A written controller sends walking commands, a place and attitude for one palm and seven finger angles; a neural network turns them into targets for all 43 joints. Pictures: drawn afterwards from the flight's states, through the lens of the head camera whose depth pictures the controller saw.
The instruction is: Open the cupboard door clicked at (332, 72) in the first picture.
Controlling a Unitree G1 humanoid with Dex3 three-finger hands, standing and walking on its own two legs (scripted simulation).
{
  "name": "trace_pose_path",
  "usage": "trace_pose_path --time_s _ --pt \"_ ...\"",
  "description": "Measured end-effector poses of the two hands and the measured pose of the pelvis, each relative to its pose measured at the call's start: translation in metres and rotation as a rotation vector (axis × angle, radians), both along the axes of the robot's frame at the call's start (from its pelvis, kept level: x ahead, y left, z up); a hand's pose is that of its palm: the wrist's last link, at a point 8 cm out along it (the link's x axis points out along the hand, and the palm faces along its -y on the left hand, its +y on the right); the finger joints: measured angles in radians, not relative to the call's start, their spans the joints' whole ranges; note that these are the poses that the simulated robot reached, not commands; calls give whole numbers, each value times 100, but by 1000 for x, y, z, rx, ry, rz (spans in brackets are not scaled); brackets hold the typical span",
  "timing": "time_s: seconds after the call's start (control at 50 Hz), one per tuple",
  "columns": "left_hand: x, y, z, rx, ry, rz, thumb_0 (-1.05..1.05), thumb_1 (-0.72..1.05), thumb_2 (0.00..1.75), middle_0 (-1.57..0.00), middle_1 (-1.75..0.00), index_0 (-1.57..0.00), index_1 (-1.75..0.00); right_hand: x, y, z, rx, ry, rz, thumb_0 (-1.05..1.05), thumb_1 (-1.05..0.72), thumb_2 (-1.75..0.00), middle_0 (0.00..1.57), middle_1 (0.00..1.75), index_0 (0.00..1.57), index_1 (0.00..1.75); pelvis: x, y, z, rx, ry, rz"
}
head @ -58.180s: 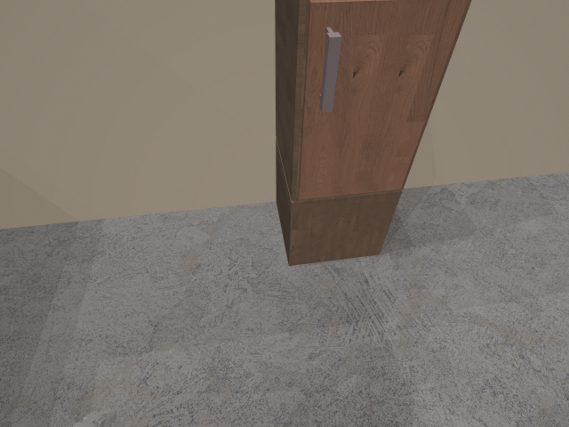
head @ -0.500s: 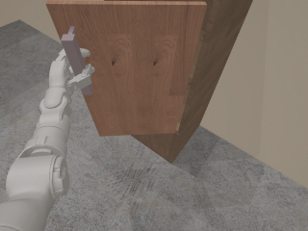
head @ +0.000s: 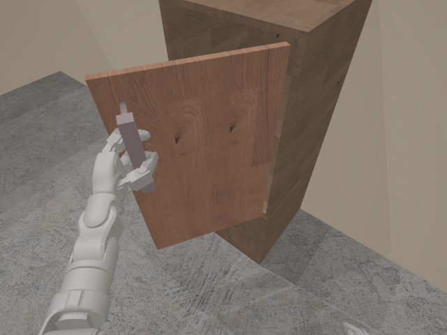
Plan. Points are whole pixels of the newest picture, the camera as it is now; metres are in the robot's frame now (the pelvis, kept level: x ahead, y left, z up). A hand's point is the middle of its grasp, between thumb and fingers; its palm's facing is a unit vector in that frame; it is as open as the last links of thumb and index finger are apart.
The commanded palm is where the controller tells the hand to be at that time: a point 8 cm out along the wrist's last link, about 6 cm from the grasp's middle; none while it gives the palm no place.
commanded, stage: pull the door open along its arc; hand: left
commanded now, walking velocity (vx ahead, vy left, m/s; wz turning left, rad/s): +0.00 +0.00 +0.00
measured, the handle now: (136, 149) +0.43 +0.17 +0.12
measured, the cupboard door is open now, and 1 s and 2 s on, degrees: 58 84 85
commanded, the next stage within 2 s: open thumb and fingers to let go in 0.58 s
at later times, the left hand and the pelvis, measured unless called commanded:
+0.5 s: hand (191, 208) +0.29 +0.06 +0.13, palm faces +0.42 -0.91 +0.01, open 6.6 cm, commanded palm +0.23 +0.09 +0.12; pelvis -0.01 -0.04 +0.01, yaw +4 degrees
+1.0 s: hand (200, 218) +0.28 +0.04 +0.12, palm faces +0.40 -0.92 +0.00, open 8.6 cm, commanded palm +0.22 +0.08 +0.12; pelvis +0.00 -0.05 +0.01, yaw +5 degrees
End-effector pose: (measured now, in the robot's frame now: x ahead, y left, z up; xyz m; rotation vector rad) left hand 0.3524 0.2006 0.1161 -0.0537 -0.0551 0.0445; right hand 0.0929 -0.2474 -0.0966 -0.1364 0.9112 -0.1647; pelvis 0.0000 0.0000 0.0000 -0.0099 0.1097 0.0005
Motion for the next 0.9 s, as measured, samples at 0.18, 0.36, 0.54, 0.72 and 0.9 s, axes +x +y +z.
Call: trace_pose_path --time_s 0.18,0.36,0.54,0.72,0.9 --pt "-56 -45 2 -62 39 238 4 60 70 -33 -132 -34 -130 72 23 25 34 -179 151 1 -90 -90 20 30 20 30 -9 -12 3 13 -59 26" --pt "-85 -81 9 7 94 401 3 63 75 -31 -127 -31 -132 93 30 31 57 -191 221 0 -90 -90 20 30 20 30 -12 -27 5 19 -102 64" --pt "-110 -110 9 41 83 370 3 63 73 -29 -130 -30 -132 78 13 15 70 -103 208 1 -90 -90 20 30 20 30 -8 -39 6 28 -129 77" --pt "-121 -126 9 45 80 326 2 62 73 -31 -132 -32 -133 79 2 9 71 -82 209 1 -90 -90 20 30 20 30 -4 -48 6 30 -147 89" --pt "-112 -118 6 49 103 381 1 50 73 -36 -131 -36 -131 102 9 17 71 -111 248 1 -91 -90 19 30 20 30 -2 -52 7 37 -135 94"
